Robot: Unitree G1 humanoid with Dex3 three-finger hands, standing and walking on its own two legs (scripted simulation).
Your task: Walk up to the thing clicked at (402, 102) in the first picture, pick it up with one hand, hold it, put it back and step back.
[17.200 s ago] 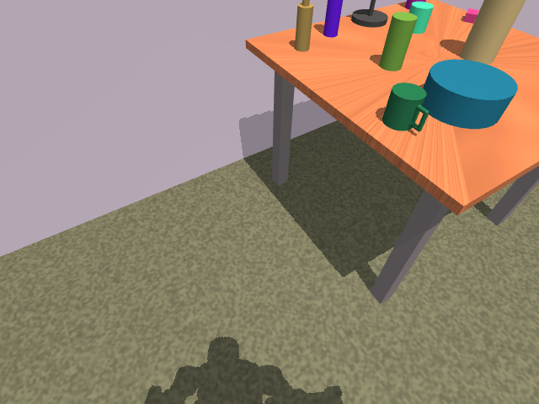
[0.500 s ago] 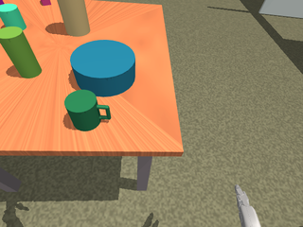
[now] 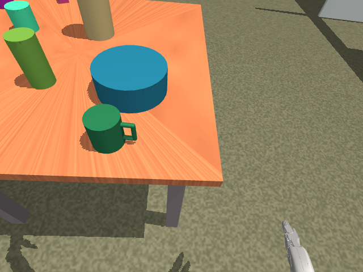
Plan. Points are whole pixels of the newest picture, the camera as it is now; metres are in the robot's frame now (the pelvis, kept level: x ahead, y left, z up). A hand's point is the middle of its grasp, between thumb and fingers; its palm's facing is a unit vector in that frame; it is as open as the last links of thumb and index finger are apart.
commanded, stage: approach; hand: left
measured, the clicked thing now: (112, 130) +0.46 +0.16 +0.03
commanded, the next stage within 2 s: close in in 0.30 s
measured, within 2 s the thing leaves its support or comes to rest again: neither
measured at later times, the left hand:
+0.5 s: hand (71, 131) +0.45 +0.25 +0.04, palm faces +0.05 -1.00 +0.08, open 17.7 cm
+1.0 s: hand (91, 132) +0.44 +0.20 +0.04, palm faces +0.11 -0.99 +0.03, open 17.5 cm
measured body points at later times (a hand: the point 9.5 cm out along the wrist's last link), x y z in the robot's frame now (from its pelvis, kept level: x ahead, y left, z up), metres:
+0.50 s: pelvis -0.01 +0.00 -0.03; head +0.09 +0.04 +0.41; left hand +0.44 +0.30 +0.03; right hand +0.13 -0.27 -0.06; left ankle -0.01 +0.13 -0.71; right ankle -0.01 -0.16 -0.71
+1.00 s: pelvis -0.02 -0.01 -0.04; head +0.07 +0.01 +0.40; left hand +0.43 +0.26 +0.04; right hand +0.12 -0.27 -0.07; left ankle -0.01 +0.12 -0.71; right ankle -0.01 -0.16 -0.71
